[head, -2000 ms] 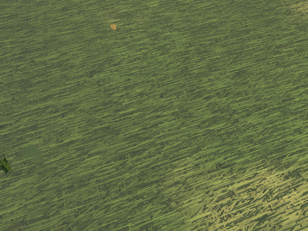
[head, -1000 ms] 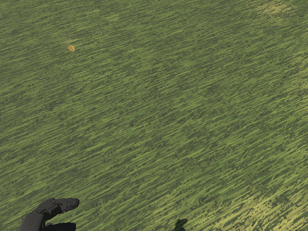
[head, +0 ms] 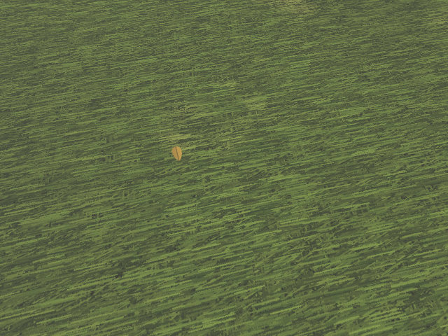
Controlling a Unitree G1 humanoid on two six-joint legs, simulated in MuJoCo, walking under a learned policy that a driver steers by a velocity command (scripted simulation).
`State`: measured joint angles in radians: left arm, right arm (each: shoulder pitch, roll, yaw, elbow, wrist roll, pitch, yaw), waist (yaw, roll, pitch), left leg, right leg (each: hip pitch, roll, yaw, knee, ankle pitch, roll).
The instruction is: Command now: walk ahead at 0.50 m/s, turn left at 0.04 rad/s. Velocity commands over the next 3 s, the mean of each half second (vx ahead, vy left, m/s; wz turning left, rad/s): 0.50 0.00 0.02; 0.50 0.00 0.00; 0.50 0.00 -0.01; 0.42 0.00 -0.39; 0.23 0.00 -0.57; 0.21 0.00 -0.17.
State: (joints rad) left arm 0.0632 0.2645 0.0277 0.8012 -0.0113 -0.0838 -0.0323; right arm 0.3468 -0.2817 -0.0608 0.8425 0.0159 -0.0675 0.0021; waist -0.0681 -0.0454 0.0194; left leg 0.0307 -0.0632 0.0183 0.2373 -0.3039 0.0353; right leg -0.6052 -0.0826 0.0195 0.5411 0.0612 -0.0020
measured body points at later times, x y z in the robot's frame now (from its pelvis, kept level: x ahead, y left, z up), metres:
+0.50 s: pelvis +0.28 -0.04 +0.01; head +0.31 -0.04 +0.45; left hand +0.28 +0.24 -0.12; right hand +0.49 -0.27 -0.09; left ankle +0.47 +0.12 -0.69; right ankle +0.19 -0.13 -0.74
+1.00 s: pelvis +0.56 +0.01 +0.01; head +0.58 +0.02 +0.46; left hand +0.74 +0.26 -0.10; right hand +0.57 -0.27 -0.12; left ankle +0.49 +0.10 -0.74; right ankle +0.75 -0.16 -0.68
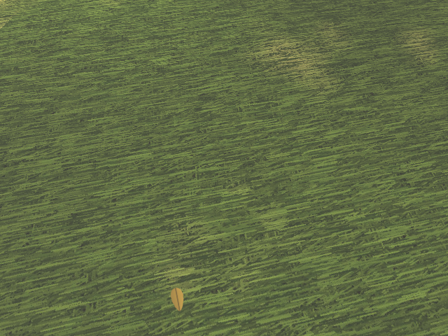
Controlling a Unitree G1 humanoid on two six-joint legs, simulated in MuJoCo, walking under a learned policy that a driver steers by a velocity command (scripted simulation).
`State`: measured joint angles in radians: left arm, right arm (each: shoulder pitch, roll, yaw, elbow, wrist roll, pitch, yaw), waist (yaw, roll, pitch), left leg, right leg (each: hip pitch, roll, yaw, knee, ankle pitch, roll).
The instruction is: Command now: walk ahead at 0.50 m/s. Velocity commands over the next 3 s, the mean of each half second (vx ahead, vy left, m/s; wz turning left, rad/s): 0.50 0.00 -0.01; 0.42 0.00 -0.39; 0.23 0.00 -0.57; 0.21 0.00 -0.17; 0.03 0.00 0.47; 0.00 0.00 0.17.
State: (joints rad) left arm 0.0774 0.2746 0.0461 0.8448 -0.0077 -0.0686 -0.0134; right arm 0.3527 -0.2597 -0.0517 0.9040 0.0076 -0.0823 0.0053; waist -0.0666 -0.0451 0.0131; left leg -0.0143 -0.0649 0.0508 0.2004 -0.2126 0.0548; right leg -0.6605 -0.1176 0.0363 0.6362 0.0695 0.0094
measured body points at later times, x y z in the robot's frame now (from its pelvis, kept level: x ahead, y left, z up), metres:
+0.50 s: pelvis +0.28 -0.05 +0.00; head +0.30 -0.06 +0.45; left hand +0.29 +0.22 -0.13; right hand +0.46 -0.31 -0.11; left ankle +0.45 +0.13 -0.69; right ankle +0.23 -0.14 -0.75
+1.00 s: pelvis +0.53 +0.00 +0.00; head +0.57 -0.01 +0.45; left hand +0.74 +0.23 -0.11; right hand +0.52 -0.29 -0.13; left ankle +0.52 +0.10 -0.75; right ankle +0.63 -0.18 -0.69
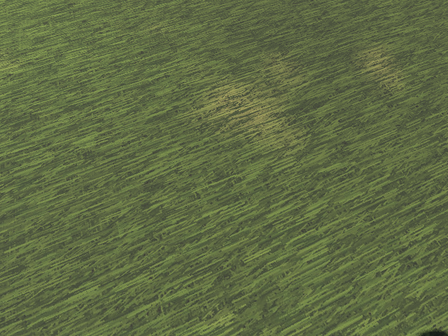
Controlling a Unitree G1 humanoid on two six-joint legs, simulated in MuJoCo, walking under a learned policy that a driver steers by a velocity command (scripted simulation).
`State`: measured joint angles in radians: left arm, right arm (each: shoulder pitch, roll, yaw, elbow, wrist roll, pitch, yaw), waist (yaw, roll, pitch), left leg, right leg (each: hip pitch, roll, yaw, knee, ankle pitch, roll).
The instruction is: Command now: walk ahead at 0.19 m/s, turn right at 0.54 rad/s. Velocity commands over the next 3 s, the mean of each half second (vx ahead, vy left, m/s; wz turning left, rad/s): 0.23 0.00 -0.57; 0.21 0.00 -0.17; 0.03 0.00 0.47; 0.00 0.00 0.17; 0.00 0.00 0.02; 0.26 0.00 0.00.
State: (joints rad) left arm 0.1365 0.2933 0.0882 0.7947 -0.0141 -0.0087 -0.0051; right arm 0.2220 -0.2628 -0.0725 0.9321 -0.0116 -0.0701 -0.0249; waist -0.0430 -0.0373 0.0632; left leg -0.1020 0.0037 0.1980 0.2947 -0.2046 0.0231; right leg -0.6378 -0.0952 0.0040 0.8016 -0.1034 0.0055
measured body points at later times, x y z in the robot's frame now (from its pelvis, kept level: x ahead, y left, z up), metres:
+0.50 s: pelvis +0.14 -0.03 +0.00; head +0.17 -0.04 +0.45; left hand +0.33 +0.22 -0.10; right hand +0.24 -0.34 -0.10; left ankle +0.25 +0.12 -0.72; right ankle +0.15 -0.12 -0.75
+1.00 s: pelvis +0.27 -0.05 -0.01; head +0.30 -0.06 +0.44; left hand +0.55 +0.11 -0.09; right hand +0.21 -0.33 -0.14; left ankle +0.26 +0.10 -0.73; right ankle +0.27 -0.18 -0.75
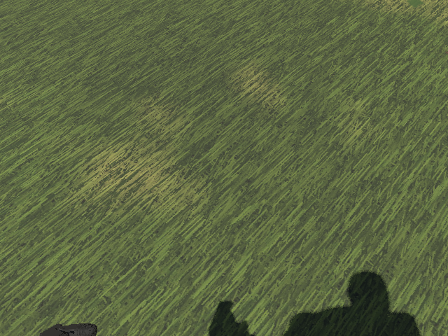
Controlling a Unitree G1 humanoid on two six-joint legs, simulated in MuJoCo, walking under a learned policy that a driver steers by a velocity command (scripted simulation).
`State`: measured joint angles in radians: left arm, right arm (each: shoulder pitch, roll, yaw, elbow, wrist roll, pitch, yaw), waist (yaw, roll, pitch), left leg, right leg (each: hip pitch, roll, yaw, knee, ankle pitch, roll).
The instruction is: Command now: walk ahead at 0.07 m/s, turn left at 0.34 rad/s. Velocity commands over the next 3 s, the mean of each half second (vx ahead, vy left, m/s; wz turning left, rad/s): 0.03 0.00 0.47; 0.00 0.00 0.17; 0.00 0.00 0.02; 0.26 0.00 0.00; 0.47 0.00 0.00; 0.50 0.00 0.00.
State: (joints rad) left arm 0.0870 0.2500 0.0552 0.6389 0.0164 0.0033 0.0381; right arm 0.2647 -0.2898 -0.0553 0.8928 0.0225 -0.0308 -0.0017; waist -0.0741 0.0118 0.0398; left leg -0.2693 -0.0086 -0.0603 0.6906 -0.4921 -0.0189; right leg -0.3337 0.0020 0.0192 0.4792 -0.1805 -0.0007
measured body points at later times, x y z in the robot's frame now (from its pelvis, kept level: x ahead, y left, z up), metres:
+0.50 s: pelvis +0.02 +0.05 +0.01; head +0.05 +0.09 +0.45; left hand +0.09 +0.37 -0.11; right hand +0.23 -0.19 -0.08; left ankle +0.02 +0.13 -0.74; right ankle +0.06 -0.11 -0.65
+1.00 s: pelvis +0.06 +0.03 +0.00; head +0.07 +0.03 +0.45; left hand +0.10 +0.32 -0.11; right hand +0.27 -0.18 -0.11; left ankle +0.02 +0.13 -0.74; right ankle +0.09 -0.10 -0.74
